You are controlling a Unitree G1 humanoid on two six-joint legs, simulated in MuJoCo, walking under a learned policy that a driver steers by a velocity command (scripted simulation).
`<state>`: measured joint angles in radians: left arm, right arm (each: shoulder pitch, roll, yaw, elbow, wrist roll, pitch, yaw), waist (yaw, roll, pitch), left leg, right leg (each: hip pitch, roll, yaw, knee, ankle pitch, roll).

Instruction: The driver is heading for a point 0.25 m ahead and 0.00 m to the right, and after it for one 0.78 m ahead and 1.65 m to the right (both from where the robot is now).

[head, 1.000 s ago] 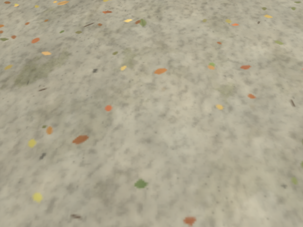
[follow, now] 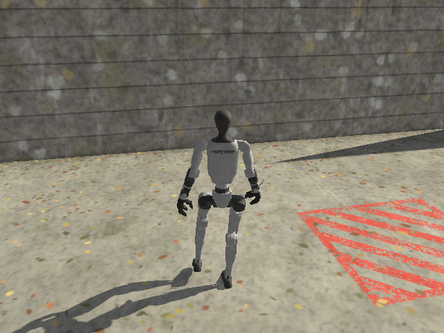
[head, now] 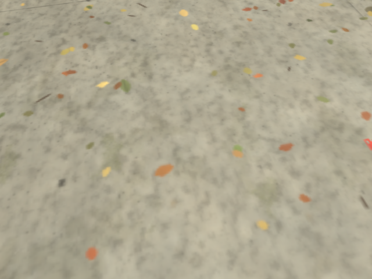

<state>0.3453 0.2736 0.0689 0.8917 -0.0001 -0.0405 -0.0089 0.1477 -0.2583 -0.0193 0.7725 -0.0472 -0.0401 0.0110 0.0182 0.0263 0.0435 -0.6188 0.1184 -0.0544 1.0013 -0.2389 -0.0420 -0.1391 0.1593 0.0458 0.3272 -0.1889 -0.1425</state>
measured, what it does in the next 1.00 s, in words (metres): walks ahead, turning right: left foot, then right foot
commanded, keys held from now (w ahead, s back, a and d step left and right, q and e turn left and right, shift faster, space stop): w+e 0.28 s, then w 0.02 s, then w+e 0.70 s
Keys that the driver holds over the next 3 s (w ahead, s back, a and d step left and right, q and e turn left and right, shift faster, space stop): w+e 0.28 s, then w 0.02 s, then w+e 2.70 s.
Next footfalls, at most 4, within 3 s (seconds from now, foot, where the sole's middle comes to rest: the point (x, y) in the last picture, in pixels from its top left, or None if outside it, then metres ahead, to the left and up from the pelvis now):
0.26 left None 0.33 0.13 -0.78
0.78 right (252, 270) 0.51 -0.17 -0.78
1.30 left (256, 185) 0.86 -0.23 -0.78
1.82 right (344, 191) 0.83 -0.58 -0.78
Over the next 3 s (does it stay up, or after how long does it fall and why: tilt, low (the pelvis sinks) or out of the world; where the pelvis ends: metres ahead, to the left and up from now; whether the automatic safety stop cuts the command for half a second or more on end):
stays up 0.90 -1.02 -0.02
